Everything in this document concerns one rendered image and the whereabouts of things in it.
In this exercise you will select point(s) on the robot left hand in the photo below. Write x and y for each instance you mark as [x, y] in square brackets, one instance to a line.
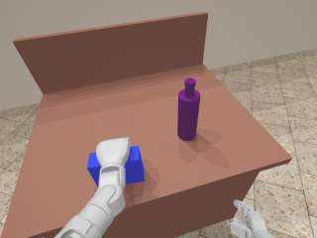
[114, 151]

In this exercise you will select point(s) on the table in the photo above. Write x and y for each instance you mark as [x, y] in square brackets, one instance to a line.
[122, 81]

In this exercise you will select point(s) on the sponge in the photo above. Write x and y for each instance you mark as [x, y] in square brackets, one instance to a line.
[134, 168]

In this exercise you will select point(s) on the robot right hand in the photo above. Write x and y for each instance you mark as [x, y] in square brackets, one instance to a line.
[254, 221]

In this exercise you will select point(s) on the robot left forearm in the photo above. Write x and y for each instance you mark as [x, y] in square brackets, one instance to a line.
[107, 202]

